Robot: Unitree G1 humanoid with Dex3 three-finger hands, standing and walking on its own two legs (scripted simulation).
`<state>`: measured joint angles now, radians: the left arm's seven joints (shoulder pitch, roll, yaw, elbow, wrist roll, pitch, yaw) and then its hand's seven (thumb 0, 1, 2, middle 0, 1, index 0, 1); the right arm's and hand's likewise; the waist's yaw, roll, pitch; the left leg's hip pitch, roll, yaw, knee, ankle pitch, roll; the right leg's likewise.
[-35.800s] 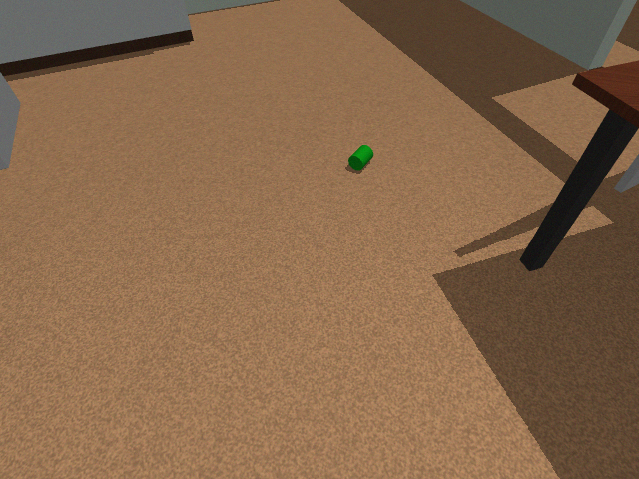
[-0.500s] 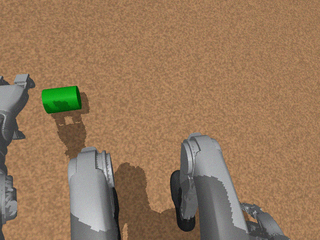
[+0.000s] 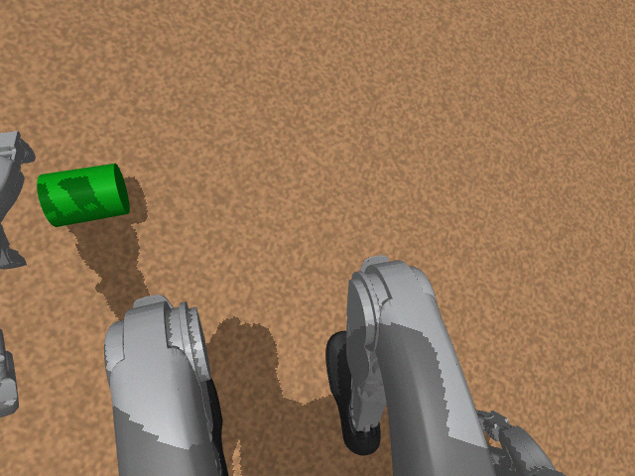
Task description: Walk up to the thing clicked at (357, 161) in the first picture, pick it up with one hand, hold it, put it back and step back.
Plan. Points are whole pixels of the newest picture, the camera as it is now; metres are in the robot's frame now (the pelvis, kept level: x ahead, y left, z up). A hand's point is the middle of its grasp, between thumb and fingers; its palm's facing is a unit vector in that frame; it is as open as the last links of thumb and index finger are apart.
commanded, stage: rise first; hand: left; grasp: from above
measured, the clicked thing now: (86, 194) +0.50 +0.29 -0.30
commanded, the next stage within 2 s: approach in 1.76 s
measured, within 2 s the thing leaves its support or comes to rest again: neither
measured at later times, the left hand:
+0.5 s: hand (12, 213) +0.44 +0.33 -0.18, palm faces -0.46 -0.07 -0.89, open 14.1 cm
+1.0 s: hand (16, 203) +0.46 +0.33 -0.18, palm faces -0.46 -0.07 -0.88, open 14.1 cm
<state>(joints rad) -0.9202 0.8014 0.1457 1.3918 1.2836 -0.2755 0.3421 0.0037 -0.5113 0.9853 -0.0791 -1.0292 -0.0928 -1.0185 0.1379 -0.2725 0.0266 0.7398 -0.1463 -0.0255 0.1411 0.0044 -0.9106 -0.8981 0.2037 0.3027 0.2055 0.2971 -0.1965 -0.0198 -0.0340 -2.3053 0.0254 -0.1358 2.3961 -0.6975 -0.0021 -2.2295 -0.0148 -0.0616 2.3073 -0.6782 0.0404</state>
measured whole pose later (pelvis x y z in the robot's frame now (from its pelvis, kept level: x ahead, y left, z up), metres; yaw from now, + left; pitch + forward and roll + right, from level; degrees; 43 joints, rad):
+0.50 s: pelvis +0.00 +0.00 -0.01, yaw -1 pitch +34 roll -9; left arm -0.95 0.82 0.14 1.44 1.29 -0.27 0.38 0.00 -0.53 1.00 -0.08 -1.03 -0.09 -1.03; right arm 0.13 -0.28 0.05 0.73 -0.16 -0.04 0.15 0.00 -0.91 -0.90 0.20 0.30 0.20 0.30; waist -0.22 -0.02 -0.02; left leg -2.33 0.02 -0.14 2.42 -0.69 0.00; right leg -2.25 -0.01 -0.07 2.33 -0.67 0.04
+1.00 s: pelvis +0.00 +0.00 -0.01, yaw -1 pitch +34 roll -9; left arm -0.98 0.86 0.15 1.46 1.30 -0.27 0.36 0.00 -0.54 1.01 -0.09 -1.03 -0.09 -1.03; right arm 0.15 -0.28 0.08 0.73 -0.16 -0.04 0.16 0.00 -0.91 -0.90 0.20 0.30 0.21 0.30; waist -0.25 -0.02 0.00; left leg -2.35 0.02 -0.16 2.44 -0.69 0.00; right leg -2.26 -0.01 -0.08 2.34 -0.67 0.05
